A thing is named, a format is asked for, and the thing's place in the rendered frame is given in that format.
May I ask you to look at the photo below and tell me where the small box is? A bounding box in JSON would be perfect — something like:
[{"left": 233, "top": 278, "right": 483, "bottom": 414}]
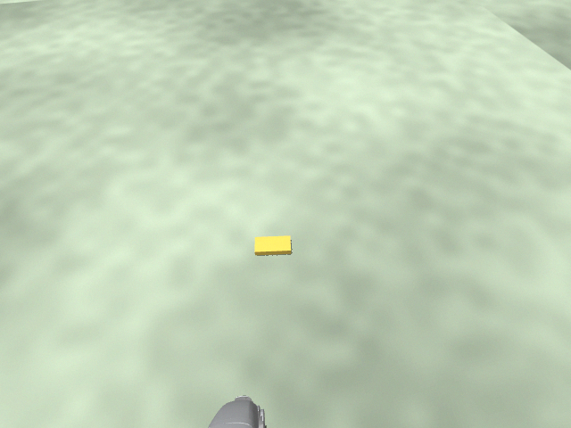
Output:
[{"left": 254, "top": 235, "right": 291, "bottom": 255}]

